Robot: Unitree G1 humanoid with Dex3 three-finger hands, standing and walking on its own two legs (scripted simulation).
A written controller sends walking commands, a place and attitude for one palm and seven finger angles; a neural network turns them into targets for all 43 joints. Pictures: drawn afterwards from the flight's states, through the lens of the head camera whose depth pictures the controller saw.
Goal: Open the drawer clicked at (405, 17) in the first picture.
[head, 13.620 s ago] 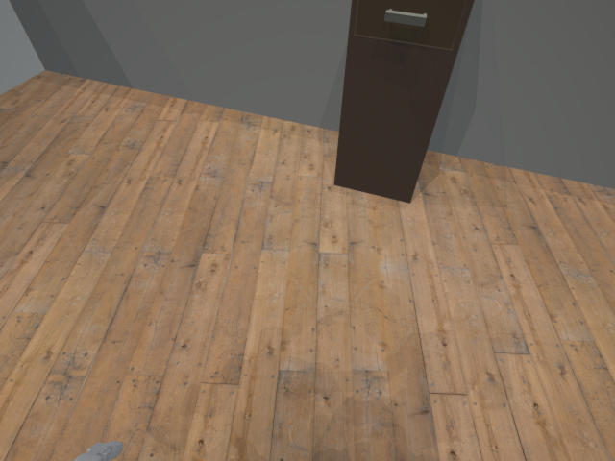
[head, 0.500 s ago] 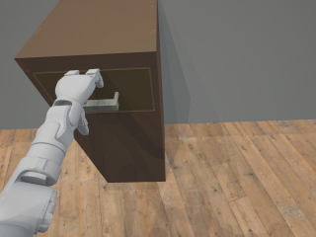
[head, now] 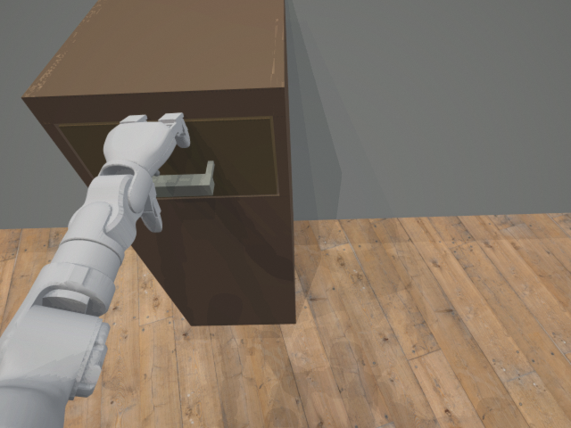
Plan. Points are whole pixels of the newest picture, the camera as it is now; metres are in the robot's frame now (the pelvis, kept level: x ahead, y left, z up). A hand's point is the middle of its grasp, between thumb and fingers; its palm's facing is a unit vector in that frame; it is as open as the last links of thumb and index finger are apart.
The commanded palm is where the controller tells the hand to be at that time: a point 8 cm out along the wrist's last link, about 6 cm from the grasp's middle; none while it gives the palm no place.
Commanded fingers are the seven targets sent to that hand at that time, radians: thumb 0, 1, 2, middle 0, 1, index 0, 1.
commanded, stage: move the hooked fingers above the handle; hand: left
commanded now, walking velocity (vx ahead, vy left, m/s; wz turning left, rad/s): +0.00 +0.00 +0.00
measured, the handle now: (176, 176) +0.50 +0.20 +0.05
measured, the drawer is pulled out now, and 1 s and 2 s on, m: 0.00 0.00 0.00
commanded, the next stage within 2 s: lower the fingers behind the handle in 0.34 s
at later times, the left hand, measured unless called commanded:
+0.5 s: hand (153, 176) +0.44 +0.20 +0.11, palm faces -0.02 -0.04 -1.00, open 13.8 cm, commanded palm +0.43 +0.21 +0.17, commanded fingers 0.00 -0.50 0.30 -0.30 -1.20 -0.30 -1.20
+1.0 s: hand (164, 189) +0.46 +0.20 +0.07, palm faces -0.04 -0.03 -1.00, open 13.8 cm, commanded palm +0.43 +0.21 +0.13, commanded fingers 0.00 -0.50 0.30 -0.30 -1.20 -0.30 -1.20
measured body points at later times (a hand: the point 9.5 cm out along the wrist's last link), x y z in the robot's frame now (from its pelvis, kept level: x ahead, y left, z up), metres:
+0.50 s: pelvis +0.00 +0.00 +0.00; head +0.04 -0.03 +0.45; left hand +0.44 +0.20 +0.16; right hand +0.10 -0.26 -0.13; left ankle -0.02 +0.11 -0.73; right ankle -0.03 -0.11 -0.73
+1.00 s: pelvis +0.00 +0.00 +0.00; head +0.06 -0.03 +0.44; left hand +0.45 +0.20 +0.12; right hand +0.05 -0.27 -0.15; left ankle -0.02 +0.11 -0.73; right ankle -0.03 -0.11 -0.73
